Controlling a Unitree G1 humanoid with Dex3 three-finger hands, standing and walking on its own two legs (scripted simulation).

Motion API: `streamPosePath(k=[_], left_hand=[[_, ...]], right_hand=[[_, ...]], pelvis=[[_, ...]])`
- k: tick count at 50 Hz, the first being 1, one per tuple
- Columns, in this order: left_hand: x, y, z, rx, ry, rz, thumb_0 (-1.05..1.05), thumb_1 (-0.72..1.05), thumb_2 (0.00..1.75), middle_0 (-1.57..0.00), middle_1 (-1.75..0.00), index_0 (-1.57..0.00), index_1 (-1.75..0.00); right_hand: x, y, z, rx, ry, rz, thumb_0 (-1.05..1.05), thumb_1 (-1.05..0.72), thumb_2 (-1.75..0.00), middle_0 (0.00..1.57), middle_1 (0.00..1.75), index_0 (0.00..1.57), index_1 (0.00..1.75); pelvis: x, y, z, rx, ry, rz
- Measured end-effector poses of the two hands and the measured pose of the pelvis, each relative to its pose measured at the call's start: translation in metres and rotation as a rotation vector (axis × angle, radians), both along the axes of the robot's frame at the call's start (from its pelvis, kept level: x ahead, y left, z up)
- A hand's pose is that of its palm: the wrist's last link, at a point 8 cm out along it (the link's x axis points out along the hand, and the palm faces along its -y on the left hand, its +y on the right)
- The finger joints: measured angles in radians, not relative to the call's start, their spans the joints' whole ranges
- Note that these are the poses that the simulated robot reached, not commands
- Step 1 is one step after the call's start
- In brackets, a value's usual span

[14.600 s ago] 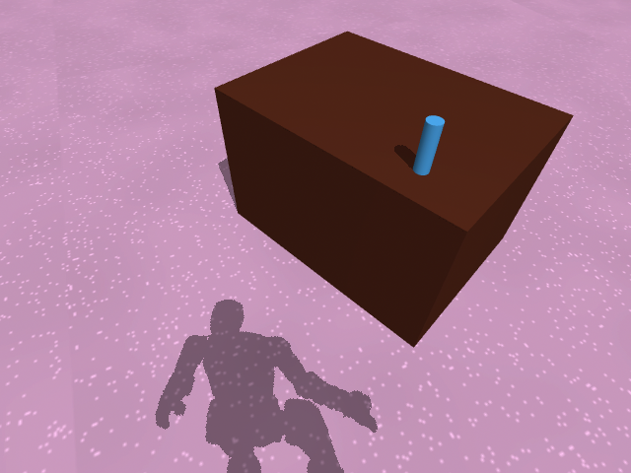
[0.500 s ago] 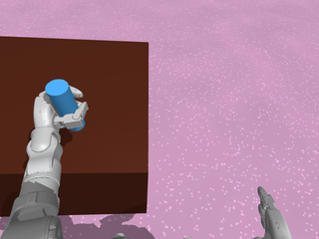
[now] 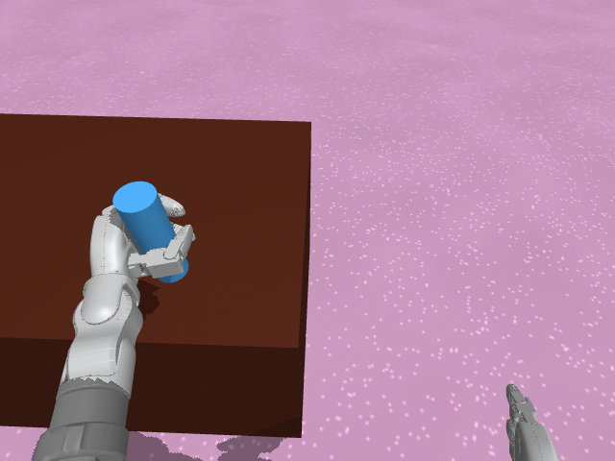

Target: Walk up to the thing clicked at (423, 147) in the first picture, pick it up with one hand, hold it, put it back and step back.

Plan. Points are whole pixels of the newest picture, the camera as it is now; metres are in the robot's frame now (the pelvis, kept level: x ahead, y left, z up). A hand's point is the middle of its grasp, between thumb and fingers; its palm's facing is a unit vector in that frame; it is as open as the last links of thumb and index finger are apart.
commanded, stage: lift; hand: left
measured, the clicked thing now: (156, 237) +0.37 +0.19 +0.12
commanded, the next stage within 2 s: hold in 0.30 s
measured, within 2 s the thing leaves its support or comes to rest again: neither
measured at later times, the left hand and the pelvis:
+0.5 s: hand (158, 241) +0.34 +0.18 +0.14, palm faces +0.15 -0.99 +0.00, open 5.8 cm; pelvis +0.00 +0.00 +0.01, yaw +0 degrees
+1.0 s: hand (154, 237) +0.34 +0.17 +0.16, palm faces +0.15 -0.99 -0.01, open 5.8 cm; pelvis +0.01 +0.00 +0.02, yaw +1 degrees
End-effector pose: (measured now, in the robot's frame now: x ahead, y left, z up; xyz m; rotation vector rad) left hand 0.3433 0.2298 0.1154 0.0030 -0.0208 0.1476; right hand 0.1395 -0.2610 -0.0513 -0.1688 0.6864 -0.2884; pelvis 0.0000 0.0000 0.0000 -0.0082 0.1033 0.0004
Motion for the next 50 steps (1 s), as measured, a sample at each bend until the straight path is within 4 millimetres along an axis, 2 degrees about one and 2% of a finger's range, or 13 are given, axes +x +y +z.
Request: streamPosePath(k=[15, 31, 50], left_hand=[[-0.023, -0.002, 0.019, 0.001, -0.001, 0.004, -0.04, 0.06, 1.17, -0.94, -1.11, -1.01, -1.13], [-0.029, -0.001, 0.032, -0.002, -0.003, 0.003, -0.04, 0.07, 1.16, -0.94, -1.12, -1.00, -1.13], [-0.037, -0.005, 0.046, 0.005, 0.002, 0.005, -0.04, 0.07, 1.15, -0.93, -1.12, -1.00, -1.14]], right_hand=[[0.001, 0.003, 0.000, 0.018, -0.022, 0.008, -0.01, 0.55, -0.05, 0.05, 0.05, 0.05, 0.05], [0.010, 0.011, 0.009, 0.023, -0.063, 0.027, -0.01, 0.53, -0.06, 0.05, 0.05, 0.05, 0.05], [0.021, 0.008, 0.013, 0.024, -0.084, 0.040, -0.01, 0.53, -0.06, 0.05, 0.05, 0.05, 0.05]], pelvis=[[-0.003, -0.003, 0.008, 0.006, -0.049, 0.007], [0.004, 0.000, 0.015, 0.005, -0.078, 0.009], [0.011, -0.002, 0.021, 0.007, -0.099, 0.013]])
